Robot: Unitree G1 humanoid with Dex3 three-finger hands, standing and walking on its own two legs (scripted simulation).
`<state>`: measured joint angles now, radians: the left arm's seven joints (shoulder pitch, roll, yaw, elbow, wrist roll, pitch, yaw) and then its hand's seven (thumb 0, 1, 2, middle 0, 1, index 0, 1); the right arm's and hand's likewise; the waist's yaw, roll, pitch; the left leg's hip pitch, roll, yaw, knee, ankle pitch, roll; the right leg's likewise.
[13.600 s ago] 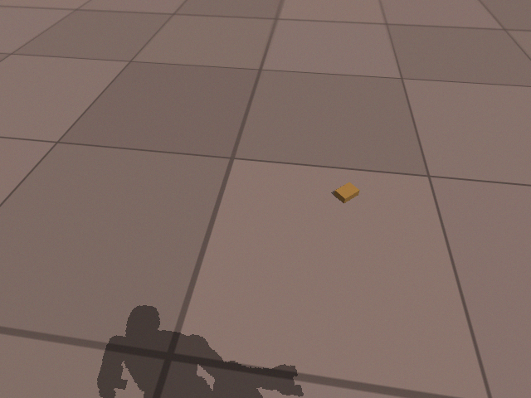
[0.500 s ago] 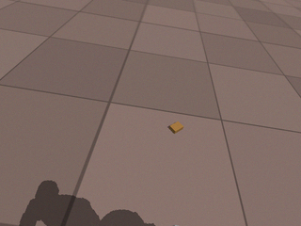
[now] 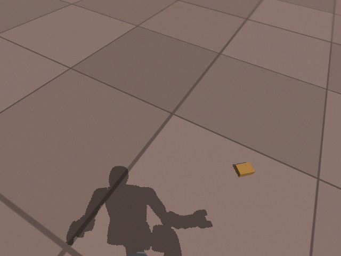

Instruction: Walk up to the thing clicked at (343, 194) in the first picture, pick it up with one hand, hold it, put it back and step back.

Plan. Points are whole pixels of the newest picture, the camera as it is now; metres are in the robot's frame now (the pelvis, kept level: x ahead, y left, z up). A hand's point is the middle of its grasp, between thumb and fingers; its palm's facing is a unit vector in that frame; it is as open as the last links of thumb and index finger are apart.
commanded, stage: walk up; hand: left
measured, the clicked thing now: (244, 169) +0.81 -0.44 -0.73
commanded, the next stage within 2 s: none
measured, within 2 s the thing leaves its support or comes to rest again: neither
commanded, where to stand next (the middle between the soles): +0.53 -0.89 m, yaw +22 degrees
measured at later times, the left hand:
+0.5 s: hand out of the picture +0.16 +0.05 -0.13, palm faces +0.18 -0.91 -0.37, open 7.4 cm
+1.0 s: hand (222, 231) +0.25 -0.12 -0.15, palm faces +0.18 -0.92 -0.35, open 7.4 cm
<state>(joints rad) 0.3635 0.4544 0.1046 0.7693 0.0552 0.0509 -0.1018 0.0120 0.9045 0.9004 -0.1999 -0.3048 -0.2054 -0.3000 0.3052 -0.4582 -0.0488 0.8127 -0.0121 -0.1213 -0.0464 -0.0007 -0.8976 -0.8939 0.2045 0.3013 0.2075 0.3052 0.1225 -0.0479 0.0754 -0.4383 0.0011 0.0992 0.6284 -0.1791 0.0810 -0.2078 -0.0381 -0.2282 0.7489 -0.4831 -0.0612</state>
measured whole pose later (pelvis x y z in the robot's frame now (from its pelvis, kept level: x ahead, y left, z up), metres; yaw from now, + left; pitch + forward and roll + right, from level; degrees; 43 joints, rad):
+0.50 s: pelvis +0.13 -0.24 -0.01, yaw +12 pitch -2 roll +0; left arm 0.26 0.42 0.11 0.74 0.05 0.05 -0.09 0.01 0.91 0.90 -0.20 -0.30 -0.21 -0.30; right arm 0.32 -0.51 -0.07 0.97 -0.01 -0.06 -0.11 0.01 -0.90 -0.89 0.20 0.30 0.21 0.30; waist 0.03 0.00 0.06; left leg -0.60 0.04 -0.04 1.19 -0.48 0.05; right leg -0.39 -0.06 -0.11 0.81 -0.39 -0.01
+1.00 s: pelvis +0.24 -0.43 -0.01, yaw +15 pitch -2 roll +0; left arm 0.26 0.50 0.13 0.73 0.06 0.11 -0.12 0.01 0.91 0.90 -0.20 -0.30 -0.21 -0.30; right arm 0.34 -0.49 -0.04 0.88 -0.04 -0.10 -0.09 0.00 -0.89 -0.89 0.21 0.30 0.21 0.31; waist -0.01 -0.10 0.07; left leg -0.46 0.14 0.00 0.81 -0.33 0.02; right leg -0.55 -0.13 0.10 1.05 -0.46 0.01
